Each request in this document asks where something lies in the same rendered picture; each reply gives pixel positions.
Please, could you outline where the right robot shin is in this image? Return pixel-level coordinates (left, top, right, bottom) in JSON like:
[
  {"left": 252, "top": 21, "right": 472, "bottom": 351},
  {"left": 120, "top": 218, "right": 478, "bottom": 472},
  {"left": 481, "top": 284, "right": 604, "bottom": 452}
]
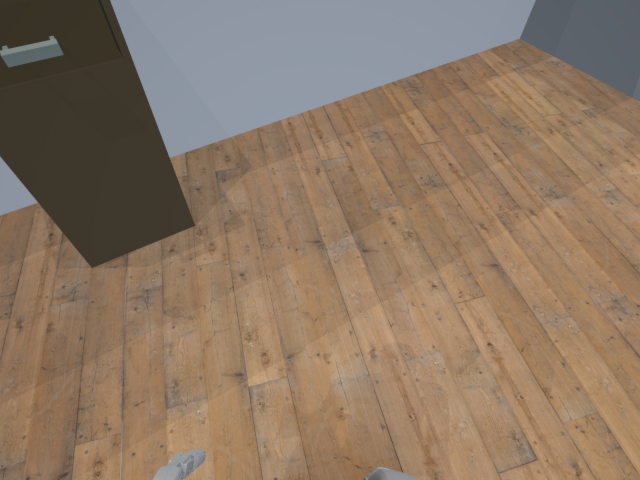
[{"left": 366, "top": 467, "right": 390, "bottom": 478}]

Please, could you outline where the robot left hand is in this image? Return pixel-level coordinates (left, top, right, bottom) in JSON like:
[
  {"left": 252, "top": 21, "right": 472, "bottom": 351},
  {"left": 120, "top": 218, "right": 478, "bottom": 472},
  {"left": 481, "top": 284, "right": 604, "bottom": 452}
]
[{"left": 152, "top": 449, "right": 206, "bottom": 480}]

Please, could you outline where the drawer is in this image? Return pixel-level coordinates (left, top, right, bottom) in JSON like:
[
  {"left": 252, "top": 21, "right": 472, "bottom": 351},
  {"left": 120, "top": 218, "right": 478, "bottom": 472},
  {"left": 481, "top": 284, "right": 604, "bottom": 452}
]
[{"left": 0, "top": 0, "right": 121, "bottom": 87}]

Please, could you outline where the handle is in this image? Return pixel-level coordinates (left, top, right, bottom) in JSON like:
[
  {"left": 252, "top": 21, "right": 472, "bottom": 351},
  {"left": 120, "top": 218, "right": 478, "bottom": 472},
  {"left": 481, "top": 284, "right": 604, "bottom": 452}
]
[{"left": 0, "top": 36, "right": 64, "bottom": 68}]

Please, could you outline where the cabinet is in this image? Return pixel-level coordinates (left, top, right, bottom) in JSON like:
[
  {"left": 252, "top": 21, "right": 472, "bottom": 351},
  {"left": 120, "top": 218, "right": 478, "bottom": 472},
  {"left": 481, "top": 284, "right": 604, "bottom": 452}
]
[{"left": 0, "top": 0, "right": 195, "bottom": 268}]

